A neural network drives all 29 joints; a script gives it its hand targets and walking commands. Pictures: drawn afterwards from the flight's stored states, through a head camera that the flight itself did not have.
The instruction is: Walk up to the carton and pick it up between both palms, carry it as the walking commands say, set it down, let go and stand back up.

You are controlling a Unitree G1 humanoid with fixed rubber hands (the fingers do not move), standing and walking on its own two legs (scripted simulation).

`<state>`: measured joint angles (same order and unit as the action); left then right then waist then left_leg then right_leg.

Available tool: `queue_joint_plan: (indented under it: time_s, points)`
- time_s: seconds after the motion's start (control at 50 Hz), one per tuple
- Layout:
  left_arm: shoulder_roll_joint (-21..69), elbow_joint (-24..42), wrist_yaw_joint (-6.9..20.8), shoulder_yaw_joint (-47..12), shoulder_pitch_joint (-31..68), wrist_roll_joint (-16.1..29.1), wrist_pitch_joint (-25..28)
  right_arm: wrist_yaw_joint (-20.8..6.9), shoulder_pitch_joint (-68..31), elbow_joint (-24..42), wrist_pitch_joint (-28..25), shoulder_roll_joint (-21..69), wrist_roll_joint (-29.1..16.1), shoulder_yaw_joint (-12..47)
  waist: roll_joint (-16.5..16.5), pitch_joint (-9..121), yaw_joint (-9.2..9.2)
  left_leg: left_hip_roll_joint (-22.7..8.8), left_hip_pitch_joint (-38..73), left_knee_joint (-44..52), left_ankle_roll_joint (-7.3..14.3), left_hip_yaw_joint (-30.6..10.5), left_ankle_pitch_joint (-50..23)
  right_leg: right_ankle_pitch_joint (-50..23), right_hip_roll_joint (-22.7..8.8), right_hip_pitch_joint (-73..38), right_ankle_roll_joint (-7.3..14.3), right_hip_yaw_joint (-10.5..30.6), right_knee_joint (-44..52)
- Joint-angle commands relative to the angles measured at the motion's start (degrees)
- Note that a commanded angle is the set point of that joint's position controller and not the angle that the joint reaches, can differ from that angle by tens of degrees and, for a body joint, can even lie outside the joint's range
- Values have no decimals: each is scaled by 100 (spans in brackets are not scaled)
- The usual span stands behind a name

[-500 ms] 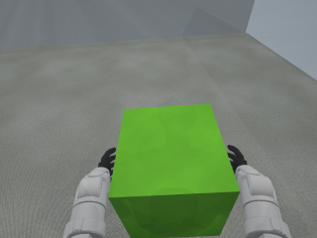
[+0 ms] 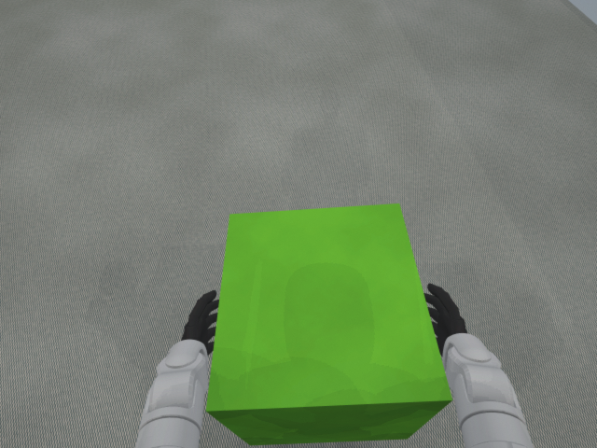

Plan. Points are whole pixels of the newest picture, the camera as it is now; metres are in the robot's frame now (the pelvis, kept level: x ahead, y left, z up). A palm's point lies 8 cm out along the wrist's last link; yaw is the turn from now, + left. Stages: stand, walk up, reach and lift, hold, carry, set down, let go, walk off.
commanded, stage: set down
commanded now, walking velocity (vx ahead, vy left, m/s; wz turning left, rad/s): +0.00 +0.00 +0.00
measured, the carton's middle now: (321, 330) +0.31 +0.00 -0.12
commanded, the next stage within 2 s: none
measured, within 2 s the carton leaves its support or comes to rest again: neither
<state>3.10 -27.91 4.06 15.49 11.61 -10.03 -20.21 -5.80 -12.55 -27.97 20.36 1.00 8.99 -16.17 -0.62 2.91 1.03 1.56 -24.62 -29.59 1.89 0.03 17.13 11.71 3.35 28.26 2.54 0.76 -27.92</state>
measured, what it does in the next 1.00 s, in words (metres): lowers itself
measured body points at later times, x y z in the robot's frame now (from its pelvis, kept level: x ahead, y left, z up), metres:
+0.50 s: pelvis -0.10 -0.02 -0.07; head +0.11 -0.03 +0.33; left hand +0.28 +0.18 -0.16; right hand +0.29 -0.18 -0.17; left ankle -0.04 +0.10 -0.73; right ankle +0.00 -0.10 -0.73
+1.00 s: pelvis -0.07 +0.01 -0.14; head +0.17 +0.01 +0.24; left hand +0.36 +0.20 -0.23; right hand +0.37 -0.16 -0.23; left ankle -0.04 +0.10 -0.73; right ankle +0.00 -0.10 -0.73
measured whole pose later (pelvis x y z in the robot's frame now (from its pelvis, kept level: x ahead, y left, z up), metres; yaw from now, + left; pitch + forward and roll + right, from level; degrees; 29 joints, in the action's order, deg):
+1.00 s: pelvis -0.07 +0.01 -0.14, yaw +1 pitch +38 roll -1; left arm -3.8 -37.1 1.1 19.2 42.9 -5.1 -15.3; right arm -2.1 -42.1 -35.4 14.8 -4.5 8.0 -19.6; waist 1.8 7.0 1.0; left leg 4.1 -83.9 -74.3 1.7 -0.6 28.0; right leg 21.9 3.3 86.3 1.4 0.7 -70.2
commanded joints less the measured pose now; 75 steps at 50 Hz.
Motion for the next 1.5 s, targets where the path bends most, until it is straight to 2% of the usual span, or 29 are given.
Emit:
queue_joint_plan:
  time_s: [0.0,0.06,0.08,0.1,0.14,0.22,0.24,0.3,0.32,0.36,0.46,0.54,0.62,0.68,0.7,0.74,0.76,0.82,0.9,0.96,1.06,1.16,1.2,1.3,1.32,1.36,1.42,1.46,1.48]
  points:
    - [4696,808,379,-3343,2188,846,1080,-659,-2074,320,-1143,3939,-279,2505,603,3498,-415,159,336,-719,-323,-924,-4844,-2967,186,-461,143,655,-1019]
    - [4276,584,299,-3219,2427,776,1414,-520,-2392,303,-1447,3641,-274,2569,334,3654,-480,228,-236,-1044,-319,-861,-4353,-3105,224,-202,65,619,-1260]
    - [4207,484,276,-3236,2519,802,1500,-478,-2548,375,-1560,3460,-281,2586,283,3745,-625,251,-383,-1131,-327,-861,-4148,-3096,253,-187,46,567,-1395]
    - [3997,519,287,-3212,2739,824,1600,-408,-2637,300,-1607,3459,-284,2637,82,3738,-601,305,-760,-1227,-314,-804,-3725,-3137,230,-252,7,594,-1434]
    - [3708,548,262,-3290,3146,932,1727,-267,-2866,373,-1725,3350,-314,2705,11,3792,-762,358,-1205,-1347,-280,-749,-3147,-3003,222,-303,-39,568,-1611]
    - [2906,731,169,-3117,3710,1057,1856,15,-3319,607,-1785,3260,-526,2967,-296,4161,-442,497,-2013,-1680,-195,-548,-2238,-2937,173,-756,-169,663,-1985]
    - [2771,719,142,-3015,3767,1051,1851,69,-3381,615,-1775,3208,-580,2996,-214,4230,-348,540,-2223,-1730,-179,-476,-1951,-2789,156,-814,-177,654,-2065]
    - [2650,552,148,-2941,4413,1132,1749,231,-4167,680,-1687,3318,-783,3127,-211,4319,-226,579,-2592,-1924,-56,-362,-873,-1706,115,-740,-201,670,-2184]
    - [2638,391,139,-2831,4578,1104,1682,261,-4476,594,-1632,3311,-805,3159,-227,4265,-95,582,-2777,-1980,-34,-290,-478,-1225,103,-677,-186,675,-2158]
    - [2920,188,191,-2813,4985,1067,1557,258,-4969,478,-1516,3460,-847,3130,-96,4130,-55,562,-2842,-2062,4,-275,-9,-419,137,-355,-133,615,-2191]
    - [3598,-655,500,-2044,6091,896,1204,57,-6289,-191,-1115,4177,-691,2706,-232,3542,28,539,-3724,-2463,51,-266,1294,1987,64,248,-66,932,-2203]
    - [4282,-986,809,-1698,6773,824,1002,-242,-7158,-305,-887,4683,-651,2440,-267,3850,-8,531,-4130,-2794,-3,-247,1432,2352,39,656,-69,953,-2436]
    - [4559,-888,997,-1779,7264,879,905,-422,-7284,-434,-741,4899,-515,2225,-175,4430,-274,561,-4344,-3083,-49,-288,1252,1841,56,969,-63,825,-2820]
    - [4636,-666,1071,-1946,7321,923,823,-546,-7396,-297,-644,4952,-596,2420,-89,5169,-187,608,-4275,-3275,-72,-216,914,1310,68,926,-83,762,-3067]
    - [4704,-614,1062,-2071,7346,993,782,-585,-7368,-318,-634,4846,-617,2419,21,5333,-253,609,-4181,-3296,-98,-260,760,1060,103,1091,-52,663,-3223]
    - [4942,-128,1028,-2519,7374,1260,785,-674,-7287,-61,-671,4742,-734,2584,68,6088,-464,633,-3706,-3469,-148,-369,-22,206,204,1319,-18,447,-3585]
    - [4999,-18,989,-2597,7170,1299,790,-706,-7149,29,-682,4722,-777,2661,97,6269,-390,651,-3543,-3549,-169,-381,-443,-176,257,1431,-11,388,-3753]
    - [5218,671,801,-3108,6957,1585,848,-796,-6790,283,-792,4482,-971,2806,463,7198,-512,667,-2770,-3862,-331,-523,-1968,-1093,376,2006,66,247,-4166]
    - [5324,136,616,-3150,5874,1456,836,-814,-5965,-57,-905,4279,-846,2633,552,6845,-594,628,-2607,-4082,-410,-674,-3102,-1576,447,3056,67,169,-4340]
    - [5370,-515,558,-2849,5176,1201,808,-889,-5342,-664,-928,4173,-651,2319,568,6022,-635,551,-2888,-4066,-441,-796,-3166,-1378,447,3825,38,126,-4393]
    - [4883,-789,508,-2340,5275,989,867,-1009,-5161,-1298,-917,3857,-456,1864,419,5209,-524,499,-3685,-4126,-465,-763,-2681,-928,402,4619,16,127,-4533]
    - [4705,-531,489,-2587,5858,1270,984,-878,-6091,-499,-1059,3751,-805,2264,208,5830,-415,587,-4412,-4593,-415,-557,-2471,-1458,349,4171,-32,234,-4891]
    - [4508,-23,439,-2896,6465,1503,1056,-760,-6559,-88,-1085,3785,-1021,2520,153,6548,-465,639,-4592,-4845,-391,-483,-2495,-1820,363,3848,-80,242,-5156]
    - [3461,1304,223,-3366,7934,2043,1095,-269,-7891,1343,-1005,3650,-1625,3186,-282,8841,-345,865,-5306,-5446,-258,-5,-1960,-2832,366,1913,-202,402,-5837]
    - [3210,1546,183,-3362,8157,2060,1078,-175,-7933,1443,-940,3543,-1632,3240,-386,8990,-371,893,-5325,-5533,-228,63,-1768,-2734,361,1739,-234,406,-5888]
    - [2933,1174,117,-3193,8504,1971,939,-10,-8329,1099,-788,3322,-1567,3116,-382,8462,-238,901,-5681,-5539,-187,214,-638,-1421,353,2023,-280,353,-5807]
    - [2777,791,154,-2875,9173,2014,727,179,-9089,867,-538,3227,-1445,3021,-542,7998,-223,894,-6005,-5643,-146,307,419,76,298,2140,-326,325,-5670]
    - [2791,33,251,-2410,9389,1886,505,228,-9491,326,-327,3342,-1442,2872,-632,7538,-40,826,-6446,-5734,-129,371,1167,1260,229,2055,-312,523,-5519]
    - [2872,-231,336,-2279,9720,1911,433,220,-9731,70,-242,3398,-1404,2741,-679,7248,-80,798,-6704,-5819,-121,380,1485,1876,209,2053,-284,606,-5453]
